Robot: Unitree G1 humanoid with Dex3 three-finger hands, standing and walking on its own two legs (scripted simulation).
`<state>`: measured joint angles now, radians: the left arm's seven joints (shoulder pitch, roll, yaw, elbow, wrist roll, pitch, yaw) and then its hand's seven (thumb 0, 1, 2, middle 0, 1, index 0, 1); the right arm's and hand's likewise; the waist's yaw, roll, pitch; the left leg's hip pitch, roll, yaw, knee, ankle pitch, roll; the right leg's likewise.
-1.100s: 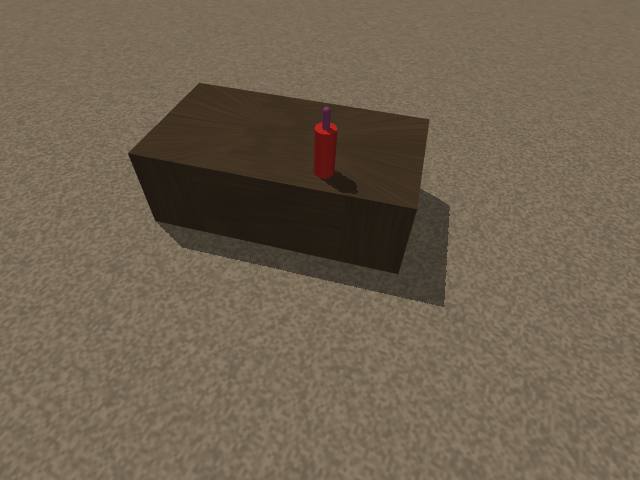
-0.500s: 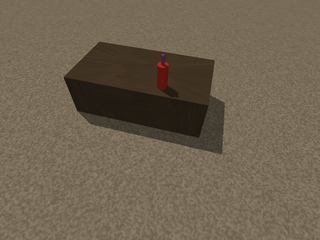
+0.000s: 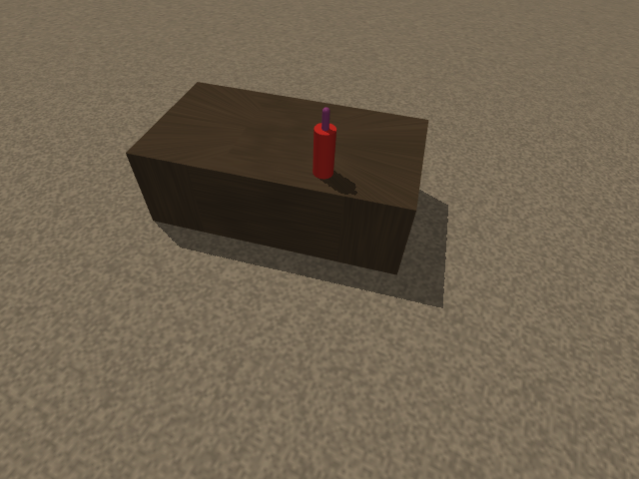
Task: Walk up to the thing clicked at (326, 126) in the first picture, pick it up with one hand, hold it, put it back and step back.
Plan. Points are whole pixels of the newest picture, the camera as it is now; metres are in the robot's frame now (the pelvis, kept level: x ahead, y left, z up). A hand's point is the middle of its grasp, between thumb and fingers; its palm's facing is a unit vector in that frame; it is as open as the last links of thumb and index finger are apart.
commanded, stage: stand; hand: left
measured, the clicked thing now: (324, 142) +1.19 -0.04 -0.29
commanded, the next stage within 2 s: walk up in 0.02 s
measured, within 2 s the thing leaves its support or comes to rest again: neither
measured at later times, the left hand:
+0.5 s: hand (174, 474) +0.18 +0.19 -0.14, palm faces -0.11 -0.91 -0.40, open 7.4 cm
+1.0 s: hand (224, 282) +0.50 +0.17 -0.15, palm faces -0.30 -0.87 -0.38, open 7.4 cm
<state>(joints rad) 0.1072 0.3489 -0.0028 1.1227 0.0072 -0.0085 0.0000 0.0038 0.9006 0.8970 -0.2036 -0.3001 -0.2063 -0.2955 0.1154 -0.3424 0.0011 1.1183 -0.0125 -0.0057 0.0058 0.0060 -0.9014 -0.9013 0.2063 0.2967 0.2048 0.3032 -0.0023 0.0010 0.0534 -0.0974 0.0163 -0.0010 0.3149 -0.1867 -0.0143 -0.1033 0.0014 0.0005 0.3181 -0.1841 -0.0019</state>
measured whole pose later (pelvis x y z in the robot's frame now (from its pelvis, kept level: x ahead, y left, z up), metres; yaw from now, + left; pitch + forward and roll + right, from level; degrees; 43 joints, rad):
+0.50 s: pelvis +0.11 -0.08 -0.02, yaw -9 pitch -4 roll -1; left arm 0.32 0.38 0.07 0.94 0.01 -0.05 -0.06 0.00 0.90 0.90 -0.20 -0.30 -0.21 -0.30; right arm 0.23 -0.44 -0.08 0.95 -0.03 -0.01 0.06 0.01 -0.90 -0.90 0.20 0.30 0.20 0.30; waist 0.03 0.07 0.07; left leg -0.39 0.06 0.03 1.05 -0.41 0.03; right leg -0.21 0.01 -0.02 0.54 -0.27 -0.03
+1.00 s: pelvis +0.34 -0.07 -0.01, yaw -15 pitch -3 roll +1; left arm 0.26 0.45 0.06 0.86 -0.01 -0.06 -0.04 0.00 0.90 0.90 -0.20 -0.30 -0.21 -0.30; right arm 0.34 -0.38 -0.06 0.84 -0.02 -0.07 0.06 0.01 -0.90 -0.90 0.21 0.30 0.21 0.30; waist -0.05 -0.04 0.09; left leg -0.15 0.04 0.14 0.47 -0.27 0.02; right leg -0.50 -0.04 0.04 0.93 -0.31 -0.02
